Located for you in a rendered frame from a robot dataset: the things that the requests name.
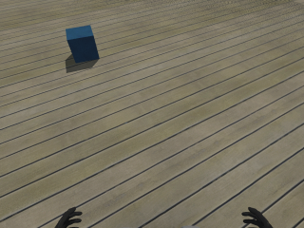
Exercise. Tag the carton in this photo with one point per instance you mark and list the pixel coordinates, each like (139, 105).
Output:
(82, 44)

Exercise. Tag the robot left hand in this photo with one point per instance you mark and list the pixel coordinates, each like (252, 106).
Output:
(66, 220)

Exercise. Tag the robot right hand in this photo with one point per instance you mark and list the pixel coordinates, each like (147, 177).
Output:
(259, 220)

